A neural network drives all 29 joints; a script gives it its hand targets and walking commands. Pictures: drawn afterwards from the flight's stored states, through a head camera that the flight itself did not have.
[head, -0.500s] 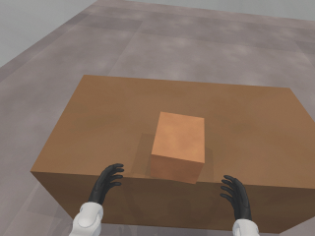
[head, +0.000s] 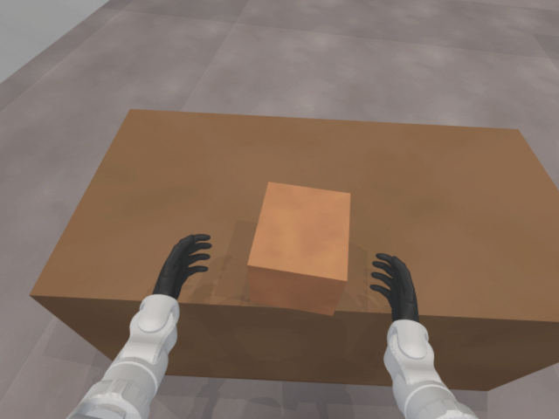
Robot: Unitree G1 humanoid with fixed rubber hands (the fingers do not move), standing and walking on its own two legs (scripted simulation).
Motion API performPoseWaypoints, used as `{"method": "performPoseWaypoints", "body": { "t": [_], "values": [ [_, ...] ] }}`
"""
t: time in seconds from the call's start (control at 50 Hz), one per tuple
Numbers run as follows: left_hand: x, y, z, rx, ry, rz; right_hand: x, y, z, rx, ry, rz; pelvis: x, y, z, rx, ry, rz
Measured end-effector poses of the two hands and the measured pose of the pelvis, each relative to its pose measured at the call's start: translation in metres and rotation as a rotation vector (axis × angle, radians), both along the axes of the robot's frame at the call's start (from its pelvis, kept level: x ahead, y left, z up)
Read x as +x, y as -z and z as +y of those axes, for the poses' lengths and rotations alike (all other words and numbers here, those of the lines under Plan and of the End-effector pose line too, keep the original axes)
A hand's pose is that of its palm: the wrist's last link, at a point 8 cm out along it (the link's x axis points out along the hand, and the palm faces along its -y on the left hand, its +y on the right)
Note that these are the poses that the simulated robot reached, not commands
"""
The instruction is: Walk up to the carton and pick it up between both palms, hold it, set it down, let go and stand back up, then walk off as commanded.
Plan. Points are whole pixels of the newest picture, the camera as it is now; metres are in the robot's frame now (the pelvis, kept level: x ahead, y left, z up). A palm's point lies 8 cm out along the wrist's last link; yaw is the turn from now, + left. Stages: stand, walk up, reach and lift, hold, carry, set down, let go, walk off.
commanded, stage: reach and lift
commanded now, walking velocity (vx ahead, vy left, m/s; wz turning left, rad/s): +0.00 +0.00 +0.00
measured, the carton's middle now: (300, 247) +0.44 -0.06 -0.09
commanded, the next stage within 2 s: none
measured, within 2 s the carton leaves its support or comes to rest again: neither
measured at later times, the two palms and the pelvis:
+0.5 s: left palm (191, 234) +0.41 +0.12 +0.02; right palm (404, 265) +0.34 -0.21 +0.02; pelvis -0.01 +0.01 +0.00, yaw -1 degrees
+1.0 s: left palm (196, 203) +0.45 +0.12 +0.05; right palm (409, 228) +0.38 -0.22 +0.05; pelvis -0.02 +0.00 -0.01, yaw -1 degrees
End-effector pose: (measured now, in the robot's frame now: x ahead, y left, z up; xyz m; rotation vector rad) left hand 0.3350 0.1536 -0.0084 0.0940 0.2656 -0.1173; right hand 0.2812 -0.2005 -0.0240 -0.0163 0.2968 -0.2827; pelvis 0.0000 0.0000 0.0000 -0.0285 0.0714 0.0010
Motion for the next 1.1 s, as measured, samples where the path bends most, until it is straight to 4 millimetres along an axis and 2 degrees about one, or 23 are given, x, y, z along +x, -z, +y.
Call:
{"method": "performPoseWaypoints", "body": {
  "t": [0.16,0.26,0.34,0.48,0.6,0.8,0.92,1.1],
  "values": [
    [0.015,-0.008,0.004,0.008,-0.007,0.015,0.013,-0.012,-0.012,-0.005,0.033,-0.042,-0.006,0.0,0.001,0.006,-0.001,0.047],
    [0.031,-0.016,-0.005,-0.004,0.003,0.013,0.03,-0.03,-0.015,-0.018,0.033,-0.058,-0.013,0.001,0.005,0.011,0.004,0.077],
    [0.047,-0.024,-0.016,-0.019,0.005,0.006,0.039,-0.035,-0.011,-0.01,0.032,-0.025,-0.016,0.002,0.007,0.013,0.01,0.097],
    [0.069,-0.03,-0.029,-0.012,0.007,0.012,0.053,-0.039,-0.007,0.001,0.033,0.003,-0.013,0.003,0.012,0.004,0.021,0.136],
    [0.085,-0.04,-0.026,-0.002,-0.009,-0.007,0.065,-0.044,-0.013,0.0,0.048,-0.023,-0.009,0.004,0.014,-0.004,0.028,0.172],
    [0.1,-0.054,-0.019,0.002,-0.036,-0.012,0.088,-0.063,-0.016,0.006,0.037,-0.058,-0.017,0.007,0.013,0.005,0.025,0.217],
    [0.105,-0.054,-0.029,0.003,-0.03,0.014,0.096,-0.066,-0.016,0.029,0.036,-0.016,-0.022,0.008,0.009,0.009,0.019,0.25],
    [0.123,-0.065,-0.047,-0.021,-0.018,-0.008,0.109,-0.077,-0.024,0.015,0.05,-0.008,-0.025,0.011,0.0,0.021,0.022,0.291]
  ]
}}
